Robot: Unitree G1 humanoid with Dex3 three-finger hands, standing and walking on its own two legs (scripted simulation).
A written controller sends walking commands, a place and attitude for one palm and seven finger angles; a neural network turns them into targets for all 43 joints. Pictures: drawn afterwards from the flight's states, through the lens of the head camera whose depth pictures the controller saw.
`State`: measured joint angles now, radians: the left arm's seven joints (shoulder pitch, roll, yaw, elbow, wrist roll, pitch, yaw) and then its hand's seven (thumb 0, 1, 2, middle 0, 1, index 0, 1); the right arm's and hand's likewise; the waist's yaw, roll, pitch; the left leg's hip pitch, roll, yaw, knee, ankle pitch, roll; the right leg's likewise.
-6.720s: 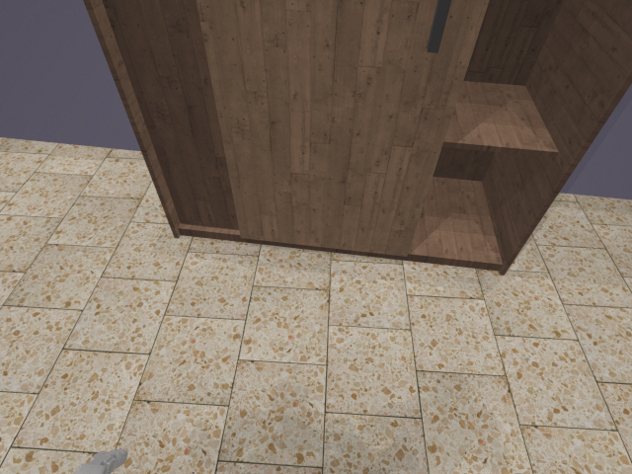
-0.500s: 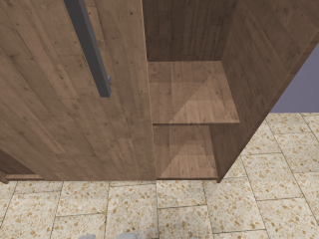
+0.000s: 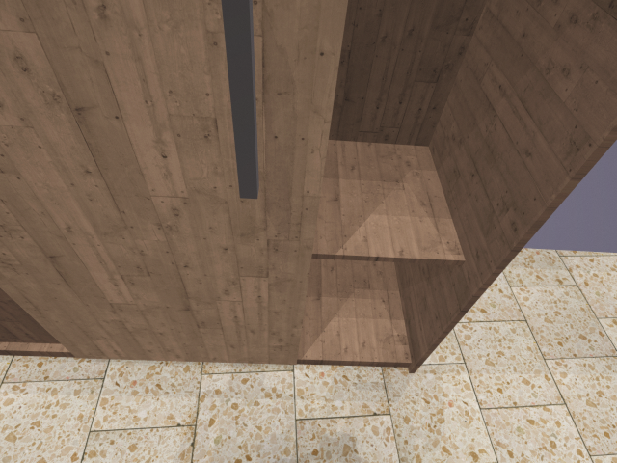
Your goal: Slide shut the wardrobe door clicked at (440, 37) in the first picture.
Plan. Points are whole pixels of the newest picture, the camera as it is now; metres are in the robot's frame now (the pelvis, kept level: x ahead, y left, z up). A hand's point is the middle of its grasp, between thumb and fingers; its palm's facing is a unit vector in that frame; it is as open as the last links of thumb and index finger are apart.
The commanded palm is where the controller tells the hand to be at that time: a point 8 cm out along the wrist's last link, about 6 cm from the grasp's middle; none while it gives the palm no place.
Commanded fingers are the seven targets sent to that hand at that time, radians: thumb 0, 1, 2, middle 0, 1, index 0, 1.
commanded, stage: come to a stop and stand still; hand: left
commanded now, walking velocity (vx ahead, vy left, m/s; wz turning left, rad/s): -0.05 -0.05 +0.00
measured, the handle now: (246, 93) +0.47 +0.13 +0.23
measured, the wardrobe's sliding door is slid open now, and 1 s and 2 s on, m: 0.38 0.38 0.38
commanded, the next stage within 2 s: look again from close up in 1.48 s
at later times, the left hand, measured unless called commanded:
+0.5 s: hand out of the picture -0.01 +0.09 -0.18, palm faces +0.06 -0.97 -0.22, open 7.3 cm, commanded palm none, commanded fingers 0.00 0.90 0.90 -0.20 -0.30 -0.20 -0.30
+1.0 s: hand out of the picture -0.03 +0.08 -0.18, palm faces +0.10 -0.98 -0.16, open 7.4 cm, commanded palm none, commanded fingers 0.00 0.90 0.90 -0.20 -0.30 -0.20 -0.30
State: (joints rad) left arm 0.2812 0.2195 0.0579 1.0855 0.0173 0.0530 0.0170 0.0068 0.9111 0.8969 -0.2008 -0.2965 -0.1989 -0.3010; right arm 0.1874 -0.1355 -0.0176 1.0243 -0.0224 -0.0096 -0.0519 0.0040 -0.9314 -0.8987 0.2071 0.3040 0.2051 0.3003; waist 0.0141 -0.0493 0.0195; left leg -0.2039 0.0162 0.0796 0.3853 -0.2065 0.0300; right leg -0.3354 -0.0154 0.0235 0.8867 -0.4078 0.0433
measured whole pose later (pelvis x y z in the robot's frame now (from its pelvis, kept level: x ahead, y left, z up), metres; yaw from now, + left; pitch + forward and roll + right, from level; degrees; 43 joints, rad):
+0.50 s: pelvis -0.01 -0.08 -0.01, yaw +1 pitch -1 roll +1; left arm 0.28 0.13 0.01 1.13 0.00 -0.01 0.04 0.01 0.94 0.90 -0.20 -0.30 -0.20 -0.30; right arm 0.34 -0.13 -0.01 1.18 -0.02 0.02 -0.03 0.01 -0.91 -0.90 0.20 0.30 0.20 0.30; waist -0.03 0.04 0.02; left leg -0.19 0.10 0.01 0.40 -0.19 -0.07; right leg -0.10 0.05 -0.08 0.41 -0.30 -0.08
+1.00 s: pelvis +0.01 -0.07 -0.01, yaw +1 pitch -1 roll +0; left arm 0.34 0.10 0.01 1.16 0.00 -0.01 0.05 0.01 0.91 0.90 -0.20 -0.30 -0.20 -0.30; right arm 0.25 -0.14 -0.01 1.15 -0.01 0.00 -0.06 0.02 -0.93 -0.90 0.20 0.30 0.20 0.30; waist 0.01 0.00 0.02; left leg -0.16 0.09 0.03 0.43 -0.25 -0.07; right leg -0.06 0.03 -0.07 0.40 -0.33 -0.05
